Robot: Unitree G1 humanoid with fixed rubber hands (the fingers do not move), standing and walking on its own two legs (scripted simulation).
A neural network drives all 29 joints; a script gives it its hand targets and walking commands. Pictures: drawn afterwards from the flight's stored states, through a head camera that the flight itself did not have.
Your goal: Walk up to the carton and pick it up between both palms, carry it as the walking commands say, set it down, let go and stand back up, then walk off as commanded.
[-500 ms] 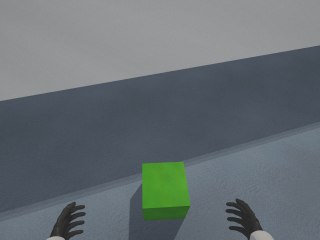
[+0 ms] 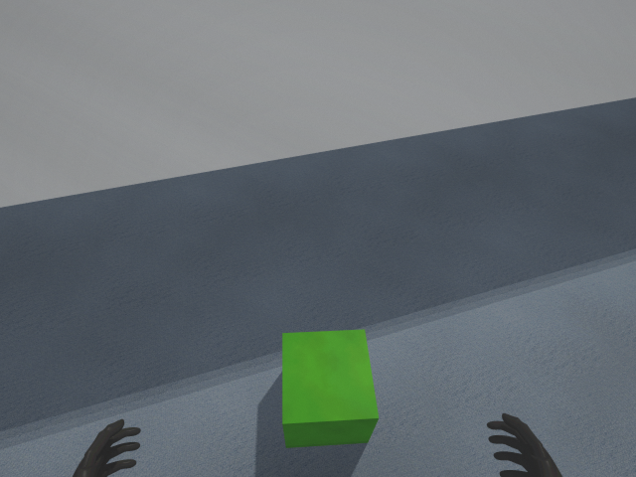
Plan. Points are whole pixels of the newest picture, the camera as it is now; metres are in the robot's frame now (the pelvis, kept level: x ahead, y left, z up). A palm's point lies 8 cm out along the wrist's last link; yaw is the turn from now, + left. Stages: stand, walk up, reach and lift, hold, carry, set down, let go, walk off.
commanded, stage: stand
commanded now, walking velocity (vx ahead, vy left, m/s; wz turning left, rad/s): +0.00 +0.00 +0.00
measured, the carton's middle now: (325, 388) +0.47 -0.07 -0.65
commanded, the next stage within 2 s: walk off in 1.46 s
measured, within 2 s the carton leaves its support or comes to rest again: neither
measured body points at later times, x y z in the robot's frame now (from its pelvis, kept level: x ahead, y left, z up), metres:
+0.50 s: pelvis +0.00 +0.00 +0.00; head -0.02 +0.00 +0.45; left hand +0.17 +0.27 -0.08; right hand +0.12 -0.29 -0.08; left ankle -0.03 +0.09 -0.73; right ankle -0.01 -0.12 -0.73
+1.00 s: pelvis -0.01 +0.00 +0.00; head -0.03 +0.00 +0.45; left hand +0.16 +0.27 -0.08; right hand +0.11 -0.30 -0.08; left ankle -0.03 +0.09 -0.73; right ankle -0.01 -0.12 -0.73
